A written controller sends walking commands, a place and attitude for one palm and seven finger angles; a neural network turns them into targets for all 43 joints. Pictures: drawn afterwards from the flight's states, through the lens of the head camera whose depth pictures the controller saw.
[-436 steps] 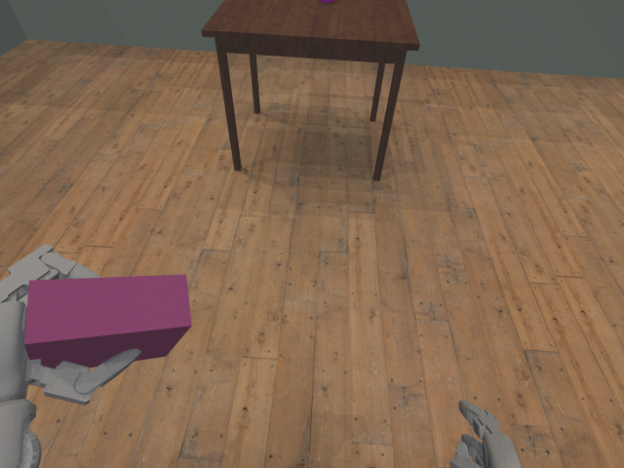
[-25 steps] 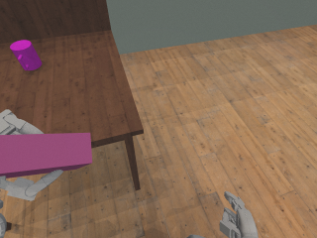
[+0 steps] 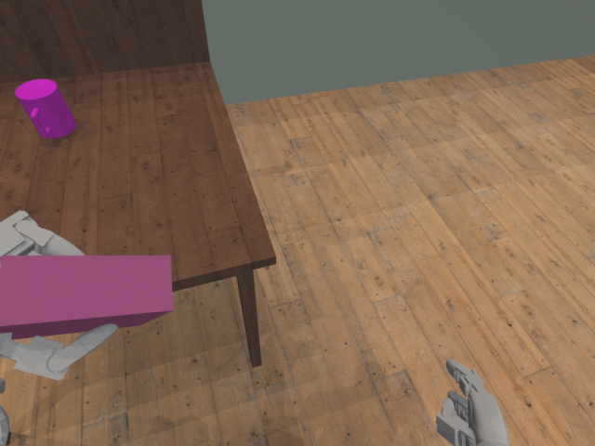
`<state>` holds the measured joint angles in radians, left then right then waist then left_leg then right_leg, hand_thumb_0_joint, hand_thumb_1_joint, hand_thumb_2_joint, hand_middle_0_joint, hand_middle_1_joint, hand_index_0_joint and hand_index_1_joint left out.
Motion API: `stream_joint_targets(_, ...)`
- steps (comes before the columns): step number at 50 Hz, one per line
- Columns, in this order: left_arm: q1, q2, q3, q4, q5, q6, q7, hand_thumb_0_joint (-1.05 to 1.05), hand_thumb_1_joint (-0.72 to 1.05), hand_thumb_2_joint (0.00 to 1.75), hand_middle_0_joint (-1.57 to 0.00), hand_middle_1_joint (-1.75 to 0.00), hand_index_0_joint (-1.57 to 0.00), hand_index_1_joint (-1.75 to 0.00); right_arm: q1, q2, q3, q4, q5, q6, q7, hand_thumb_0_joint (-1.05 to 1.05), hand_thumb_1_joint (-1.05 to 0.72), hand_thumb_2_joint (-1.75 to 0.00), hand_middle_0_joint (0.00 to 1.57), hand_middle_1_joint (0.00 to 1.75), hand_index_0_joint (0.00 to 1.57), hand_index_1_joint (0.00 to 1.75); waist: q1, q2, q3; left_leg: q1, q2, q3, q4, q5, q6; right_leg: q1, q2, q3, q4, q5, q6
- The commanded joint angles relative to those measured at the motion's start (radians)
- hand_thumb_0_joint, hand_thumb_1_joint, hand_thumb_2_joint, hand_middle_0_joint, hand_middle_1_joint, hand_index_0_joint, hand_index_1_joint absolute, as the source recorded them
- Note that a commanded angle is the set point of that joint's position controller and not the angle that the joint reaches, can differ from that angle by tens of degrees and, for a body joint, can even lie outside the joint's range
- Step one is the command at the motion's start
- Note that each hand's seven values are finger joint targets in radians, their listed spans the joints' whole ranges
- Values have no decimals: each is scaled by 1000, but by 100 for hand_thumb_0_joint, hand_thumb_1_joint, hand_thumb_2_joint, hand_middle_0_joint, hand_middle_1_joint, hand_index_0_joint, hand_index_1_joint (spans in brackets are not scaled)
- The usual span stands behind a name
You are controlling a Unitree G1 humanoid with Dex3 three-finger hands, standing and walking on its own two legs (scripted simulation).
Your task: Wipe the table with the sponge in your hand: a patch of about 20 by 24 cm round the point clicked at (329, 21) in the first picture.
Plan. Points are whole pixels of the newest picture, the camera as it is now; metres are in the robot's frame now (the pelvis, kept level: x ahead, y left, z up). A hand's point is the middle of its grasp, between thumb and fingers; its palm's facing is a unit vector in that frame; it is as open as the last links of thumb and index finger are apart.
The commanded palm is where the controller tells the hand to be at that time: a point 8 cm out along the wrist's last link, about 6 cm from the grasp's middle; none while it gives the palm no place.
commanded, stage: come to a stop and stand still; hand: left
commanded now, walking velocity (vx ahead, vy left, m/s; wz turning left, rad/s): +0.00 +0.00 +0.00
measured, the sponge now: (109, 296) +0.23 +0.20 +0.15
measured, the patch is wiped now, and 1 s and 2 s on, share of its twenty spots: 0.00 0.00 0.00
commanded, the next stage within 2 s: look again from close up in 1.36 s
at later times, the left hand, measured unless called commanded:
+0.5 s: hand (37, 343) +0.18 +0.24 +0.16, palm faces +0.32 -0.85 -0.42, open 9.6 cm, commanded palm +0.11 +0.28 +0.18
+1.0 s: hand out of the picture +0.17 +0.28 +0.15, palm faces +0.37 -0.85 -0.38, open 9.6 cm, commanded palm +0.11 +0.31 +0.18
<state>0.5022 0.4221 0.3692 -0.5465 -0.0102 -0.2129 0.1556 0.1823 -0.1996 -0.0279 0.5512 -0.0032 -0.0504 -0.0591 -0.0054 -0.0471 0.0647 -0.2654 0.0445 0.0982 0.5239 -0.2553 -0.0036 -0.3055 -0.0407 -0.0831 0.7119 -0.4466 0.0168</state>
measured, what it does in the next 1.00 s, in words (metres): shifts its weight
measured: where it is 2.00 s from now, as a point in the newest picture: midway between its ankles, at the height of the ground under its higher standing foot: outside the picture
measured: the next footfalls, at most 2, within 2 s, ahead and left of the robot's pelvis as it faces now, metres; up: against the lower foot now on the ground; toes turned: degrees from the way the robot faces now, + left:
none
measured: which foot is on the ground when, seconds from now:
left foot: down 0.00-1.00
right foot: down 0.00-1.00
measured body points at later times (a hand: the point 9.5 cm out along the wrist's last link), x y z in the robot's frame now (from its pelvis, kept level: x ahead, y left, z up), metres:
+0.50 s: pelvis -0.06 +0.00 +0.00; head -0.03 +0.02 +0.45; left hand +0.15 +0.29 +0.18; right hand +0.09 -0.24 -0.07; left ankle -0.02 +0.10 -0.73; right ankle -0.02 -0.10 -0.73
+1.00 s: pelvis -0.05 +0.03 +0.01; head -0.03 +0.05 +0.46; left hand +0.15 +0.32 +0.17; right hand +0.14 -0.18 -0.06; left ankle -0.02 +0.10 -0.73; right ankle -0.02 -0.10 -0.73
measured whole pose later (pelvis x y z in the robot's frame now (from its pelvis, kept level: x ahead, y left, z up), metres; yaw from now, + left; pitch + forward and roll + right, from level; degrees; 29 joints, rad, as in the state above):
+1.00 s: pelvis -0.05 +0.03 +0.01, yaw +0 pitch -1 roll -1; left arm 0.38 0.35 0.32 -0.38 0.01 -0.21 0.08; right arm 0.21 -0.17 0.06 0.57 -0.02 -0.15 -0.02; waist 0.04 -0.04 0.04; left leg -0.23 -0.03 0.05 0.41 -0.18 0.06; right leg -0.21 0.01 -0.01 0.37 -0.15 0.00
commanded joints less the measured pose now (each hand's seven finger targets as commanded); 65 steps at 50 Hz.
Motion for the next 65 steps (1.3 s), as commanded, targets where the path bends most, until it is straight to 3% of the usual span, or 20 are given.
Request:
stream_joint_targets(1,-33,84,69,-209,-17,-50,17,0,10,130,-120,-160,-120,-160,-15,-127,-22,-116,7,-74,14,0,-90,-90,20,30,20,30,-1,292,-196,167,217,-152,-111,639,82,15,24,-4,-90,56,8)
stream_joint_targets(5,-66,100,73,-203,-15,-36,16,0,10,130,-120,-160,-120,-160,-40,-123,-5,-120,11,-73,6,0,-90,-90,20,30,20,30,4,220,-181,4,173,-114,-84,310,39,198,-9,17,-293,306,2)
stream_joint_targets(8,-70,105,74,-164,-40,-17,13,0,10,130,-120,-160,-120,-160,-30,-100,-4,-118,16,-63,3,0,-90,-90,20,30,20,30,-5,-67,-209,-19,19,-32,97,59,-30,153,-193,235,-337,558,-91)
stream_joint_targets(10,-80,124,91,-161,-46,-13,18,0,10,130,-120,-160,-120,-160,-52,-85,9,-109,13,-58,0,0,-90,-90,20,30,20,30,0,-70,-173,-50,-8,-71,157,-110,-27,114,-247,266,-376,542,-134)
stream_joint_targets(12,-70,130,108,-154,-41,-13,21,0,10,130,-120,-160,-120,-160,-63,-78,22,-100,7,-50,-8,0,-90,-90,20,30,20,30,2,-61,-159,-46,-5,-86,79,-66,-17,132,-216,214,-358,499,-116)
stream_joint_targets(13,-1017,850,654,-264,61,-76,17,0,10,130,-120,-160,-120,-160,67,-89,-37,-71,-39,-121,-16,0,-90,-90,20,30,20,30,59,-290,29,-210,-63,55,182,57,-39,71,-88,245,-428,796,-37)
stream_joint_targets(14,-921,577,481,48,14,-63,-10,0,10,130,-120,-160,-120,-160,3,-73,-40,-31,6,-128,-11,0,-90,-90,20,30,20,30,44,-143,-73,-115,-48,-58,81,-27,-22,136,-226,289,-349,870,-174)
stream_joint_targets(15,-647,253,207,213,9,-67,-45,0,10,130,-120,-160,-120,-160,-18,-79,-17,-61,5,-153,2,0,-90,-90,20,30,20,30,31,-40,-171,-2,-34,-105,-22,4,-2,176,-214,308,-292,857,-142)
stream_joint_targets(16,-358,155,151,312,-24,-61,-54,0,10,130,-120,-160,-120,-160,-14,-91,-14,-65,23,-144,15,0,-90,-90,20,30,20,30,45,53,-181,63,-41,-41,-82,98,5,212,-143,208,-283,721,-71)
stream_joint_targets(17,-262,92,82,164,-35,-69,-64,0,10,130,-120,-160,-120,-160,-14,-115,-19,-87,26,-132,39,0,-90,-90,20,30,20,30,57,96,-213,75,-24,-56,-106,191,23,260,-97,174,-276,636,-16)
stream_joint_targets(19,-120,29,3,-11,-41,-80,-73,0,10,130,-120,-160,-120,-160,-42,-119,-21,-117,26,-133,77,0,-90,-90,20,30,20,30,63,161,-223,85,67,-150,-136,260,64,208,-59,128,-231,425,1)
stream_joint_targets(21,-93,66,15,-133,-30,-81,-62,0,10,130,-120,-160,-120,-160,-61,-127,-14,-141,26,-135,87,0,-90,-90,20,30,20,30,63,138,-178,-64,99,-190,-188,66,75,225,-31,98,-225,228,-10)
stream_joint_targets(23,-91,144,101,-153,-18,-85,-42,0,10,130,-120,-160,-120,-160,-57,-136,-12,-147,21,-144,73,0,-90,-90,20,30,20,30,56,58,-148,-120,71,-174,-209,-163,65,198,-23,111,-274,111,-29)
stream_joint_targets(24,-114,213,171,-173,-18,-89,-31,0,10,130,-120,-160,-120,-160,-61,-141,-9,-147,16,-142,61,0,-90,-90,20,30,20,30,52,74,-129,-118,59,-172,-216,-216,60,161,-23,120,-300,59,-35)
stream_joint_targets(31,-300,168,151,-140,-12,-109,-35,0,10,130,-120,-160,-120,-160,-48,-135,-4,-137,6,-172,25,0,-90,-90,20,30,20,30,35,203,-124,-48,56,-169,-230,-264,55,116,4,122,-314,50,-48)
stream_joint_targets(37,-262,66,35,-85,2,-89,-46,0,10,130,-120,-160,-120,-160,-44,-131,10,-124,-3,-191,32,0,-90,-90,20,30,20,30,37,120,-88,-35,29,-168,-245,-276,40,92,13,149,-398,31,-41)
stream_joint_targets(43,-261,84,50,-44,7,-68,-43,0,10,130,-120,-160,-120,-160,-49,-125,17,-123,-8,-164,28,0,-90,-90,20,30,20,30,34,100,-93,-5,20,-166,-257,-194,27,92,27,145,-429,97,-38)
stream_joint_targets(48,-257,108,78,-109,-2,-71,-43,0,10,130,-120,-160,-120,-160,-58,-122,23,-137,-11,-151,19,0,-90,-90,20,30,20,30,37,154,-149,16,39,-194,-286,-115,22,158,40,114,-373,217,-34)
stream_joint_targets(55,-196,98,73,-129,-20,-57,-42,0,10,130,-120,-160,-120,-160,-52,-124,17,-135,-11,-143,17,0,-90,-90,20,30,20,30,37,128,-237,159,15,-143,-155,385,-26,177,29,85,-327,478,-37)
stream_joint_targets(65,-150,101,81,-122,-36,-36,-33,0,10,130,-120,-160,-120,-160,-70,-126,11,-140,-3,-101,3,0,-90,-90,20,30,20,30,31,110,-223,134,2,-127,-141,367,-25,189,12,102,-346,519,-38)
